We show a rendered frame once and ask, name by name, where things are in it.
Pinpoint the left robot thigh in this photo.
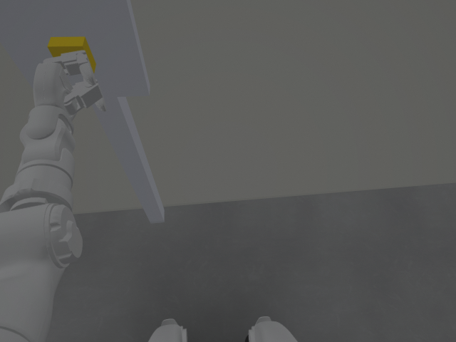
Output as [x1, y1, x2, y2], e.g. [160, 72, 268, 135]
[148, 324, 187, 342]

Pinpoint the right robot shin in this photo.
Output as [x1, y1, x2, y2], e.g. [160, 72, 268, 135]
[255, 316, 271, 325]

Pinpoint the left robot forearm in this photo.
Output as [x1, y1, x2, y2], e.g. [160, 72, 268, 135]
[0, 105, 76, 213]

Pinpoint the button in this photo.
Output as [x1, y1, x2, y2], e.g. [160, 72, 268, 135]
[47, 36, 96, 73]

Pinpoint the left robot upper arm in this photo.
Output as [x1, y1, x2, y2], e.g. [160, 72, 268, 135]
[0, 203, 83, 342]

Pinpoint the panel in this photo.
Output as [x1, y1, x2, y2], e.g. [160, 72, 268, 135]
[0, 0, 165, 224]

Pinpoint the robot left hand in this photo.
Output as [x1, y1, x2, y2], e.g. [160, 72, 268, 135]
[33, 50, 106, 121]

